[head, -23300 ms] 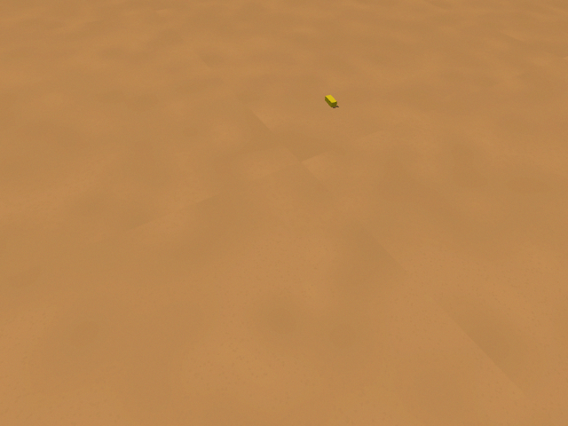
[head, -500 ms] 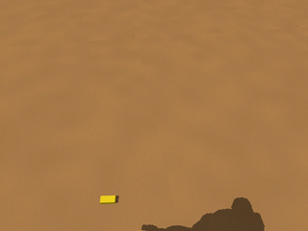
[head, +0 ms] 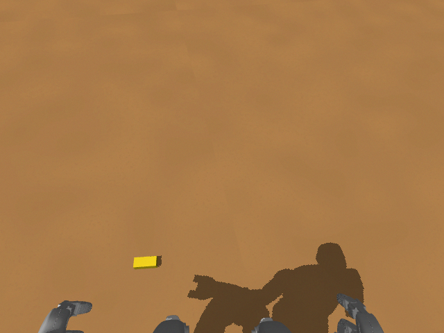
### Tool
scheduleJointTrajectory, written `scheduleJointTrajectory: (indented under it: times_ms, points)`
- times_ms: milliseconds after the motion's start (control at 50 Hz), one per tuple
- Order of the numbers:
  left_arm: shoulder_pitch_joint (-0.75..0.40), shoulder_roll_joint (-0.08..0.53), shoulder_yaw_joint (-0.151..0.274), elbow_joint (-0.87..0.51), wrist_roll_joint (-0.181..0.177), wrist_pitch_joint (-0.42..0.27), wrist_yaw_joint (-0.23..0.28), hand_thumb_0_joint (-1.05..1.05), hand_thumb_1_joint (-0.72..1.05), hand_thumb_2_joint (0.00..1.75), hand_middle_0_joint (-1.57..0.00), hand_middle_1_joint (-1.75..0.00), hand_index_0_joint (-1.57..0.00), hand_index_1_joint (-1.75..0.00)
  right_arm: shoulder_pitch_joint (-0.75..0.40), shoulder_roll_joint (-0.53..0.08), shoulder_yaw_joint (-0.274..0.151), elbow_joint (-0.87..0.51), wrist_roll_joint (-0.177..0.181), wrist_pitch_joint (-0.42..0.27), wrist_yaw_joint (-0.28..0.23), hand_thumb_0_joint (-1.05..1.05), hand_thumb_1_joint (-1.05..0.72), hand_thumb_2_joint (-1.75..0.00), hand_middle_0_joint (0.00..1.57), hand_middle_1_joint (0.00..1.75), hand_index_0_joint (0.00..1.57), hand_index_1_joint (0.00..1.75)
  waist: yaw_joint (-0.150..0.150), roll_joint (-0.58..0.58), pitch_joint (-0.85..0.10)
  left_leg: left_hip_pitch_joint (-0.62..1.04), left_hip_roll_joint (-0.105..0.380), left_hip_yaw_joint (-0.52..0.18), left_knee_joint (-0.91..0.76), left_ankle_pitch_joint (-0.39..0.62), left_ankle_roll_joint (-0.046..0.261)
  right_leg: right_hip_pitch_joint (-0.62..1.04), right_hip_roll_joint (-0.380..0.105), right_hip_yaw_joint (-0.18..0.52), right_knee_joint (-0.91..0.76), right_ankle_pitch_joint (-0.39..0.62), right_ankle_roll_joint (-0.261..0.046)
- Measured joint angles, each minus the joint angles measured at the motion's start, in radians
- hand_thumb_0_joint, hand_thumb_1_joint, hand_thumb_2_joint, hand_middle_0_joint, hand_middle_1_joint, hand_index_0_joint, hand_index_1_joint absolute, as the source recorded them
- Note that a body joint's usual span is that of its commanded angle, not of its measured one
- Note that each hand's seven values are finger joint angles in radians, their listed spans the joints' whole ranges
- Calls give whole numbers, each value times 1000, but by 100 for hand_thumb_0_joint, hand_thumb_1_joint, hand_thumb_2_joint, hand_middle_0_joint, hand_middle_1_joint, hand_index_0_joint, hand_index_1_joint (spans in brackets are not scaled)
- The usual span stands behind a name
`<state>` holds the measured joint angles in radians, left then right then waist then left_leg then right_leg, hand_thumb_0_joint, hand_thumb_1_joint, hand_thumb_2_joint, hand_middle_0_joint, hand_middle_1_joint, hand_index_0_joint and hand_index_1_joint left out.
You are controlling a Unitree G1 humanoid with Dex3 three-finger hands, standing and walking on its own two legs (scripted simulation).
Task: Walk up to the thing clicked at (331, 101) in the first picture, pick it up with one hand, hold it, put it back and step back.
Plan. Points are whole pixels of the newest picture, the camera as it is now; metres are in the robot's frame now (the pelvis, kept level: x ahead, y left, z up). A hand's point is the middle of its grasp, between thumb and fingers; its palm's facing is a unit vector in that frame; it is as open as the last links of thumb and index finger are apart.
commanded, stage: rise first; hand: left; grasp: from above
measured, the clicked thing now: (145, 262) +0.43 +0.29 -0.71
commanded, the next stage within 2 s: none
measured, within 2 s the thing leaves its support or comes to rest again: neither
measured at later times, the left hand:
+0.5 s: hand out of the picture +0.13 +0.27 -0.20, palm faces -0.17 -0.86 -0.48, open 13.5 cm
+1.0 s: hand (101, 307) +0.22 +0.32 -0.37, palm faces -0.45 -0.47 -0.76, open 12.7 cm
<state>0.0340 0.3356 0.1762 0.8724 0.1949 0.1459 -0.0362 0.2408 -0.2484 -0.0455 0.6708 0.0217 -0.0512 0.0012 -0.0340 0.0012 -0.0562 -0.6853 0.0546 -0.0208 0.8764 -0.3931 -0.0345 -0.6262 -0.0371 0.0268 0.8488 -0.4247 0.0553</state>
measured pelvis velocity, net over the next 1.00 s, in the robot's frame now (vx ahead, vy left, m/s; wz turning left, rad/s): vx -0.06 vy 0.00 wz -0.04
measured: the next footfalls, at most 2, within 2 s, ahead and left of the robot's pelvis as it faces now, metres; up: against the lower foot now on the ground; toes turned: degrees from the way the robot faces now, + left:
none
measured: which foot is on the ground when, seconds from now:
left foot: down 0.00-1.00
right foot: down 0.00-1.00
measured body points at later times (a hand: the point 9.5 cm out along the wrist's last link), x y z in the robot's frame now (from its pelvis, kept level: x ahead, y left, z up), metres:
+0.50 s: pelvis -0.01 +0.00 -0.07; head +0.11 +0.03 +0.37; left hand +0.14 +0.32 -0.17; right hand +0.18 -0.24 -0.15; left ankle +0.02 +0.14 -0.70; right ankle +0.00 -0.16 -0.69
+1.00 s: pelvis -0.06 +0.00 -0.24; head +0.14 +0.02 +0.16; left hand +0.24 +0.34 -0.33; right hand +0.14 -0.28 -0.36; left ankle +0.02 +0.14 -0.69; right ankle -0.01 -0.16 -0.69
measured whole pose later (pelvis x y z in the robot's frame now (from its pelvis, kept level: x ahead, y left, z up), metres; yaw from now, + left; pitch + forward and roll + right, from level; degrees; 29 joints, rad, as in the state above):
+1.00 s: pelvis -0.06 +0.00 -0.24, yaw -2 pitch +33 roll -4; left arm -0.19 0.57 0.24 0.71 0.70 -0.20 0.03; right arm 0.04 -0.30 -0.07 0.64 -0.02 -0.14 0.04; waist -0.01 0.00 -0.14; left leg -1.82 0.04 -0.12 1.91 -0.67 -0.06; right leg -1.74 0.00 0.03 1.89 -0.73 0.07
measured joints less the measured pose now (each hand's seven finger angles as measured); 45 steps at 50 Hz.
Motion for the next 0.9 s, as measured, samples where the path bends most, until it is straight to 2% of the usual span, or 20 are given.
scheduleJointTrajectory:
  times_ms: [120,220,400,600,660,720,900]
  points:
    - [82,-10,17,-167,30,-6,9,0,-37,89,-23,-89,-21,-91,-25,7,-7,-38,-9,-33,-6,1,-90,-90,20,30,20,30,13,-10,-16,-138,0,-13,152,-66,-1,-131,2,-3,148,-67,4]
    - [140,-3,11,-281,44,23,8,-1,-43,91,-22,-91,-20,-93,-52,20,1,-66,-16,-48,-16,1,-90,-90,20,30,20,30,12,-9,-24,-204,3,-25,222,-95,-1,-189,7,-11,210,-95,4]
    - [199,8,1,-396,65,66,7,-1,-44,89,-23,-90,-21,-92,-71,29,18,-115,-27,-75,-20,1,-92,-90,20,30,20,30,7,1,-54,-317,3,-39,323,-130,-1,-295,10,-17,302,-130,6]
    - [237,18,-2,-493,102,54,10,-1,-43,85,-28,-87,-25,-89,-77,26,20,-137,-26,-89,-6,1,-94,-91,21,30,20,30,12,4,-74,-469,1,-50,450,-167,-5,-446,12,-17,438,-175,5]
    - [205,37,1,-455,135,25,14,-1,-43,84,-29,-85,-27,-87,-85,20,21,-132,-26,-96,-3,1,-95,-91,21,30,20,30,14,5,-83,-529,-2,-56,499,-178,-7,-506,12,-18,492,-191,3]
    - [138,71,13,-373,187,-31,16,-1,-42,83,-31,-84,-28,-86,-102,10,18,-121,-30,-110,3,1,-95,-91,21,30,20,30,16,1,-95,-616,-5,-60,571,-195,-10,-595,12,-16,571,-213,2]
    - [-88,186,42,-219,389,-275,22,-1,-35,79,-36,-78,-33,-80,-171,-38,-10,-66,-39,-118,21,1,-95,-91,21,30,20,30,18,-7,-113,-967,-10,-79,872,-257,-22,-947,25,-1,885,-288,9]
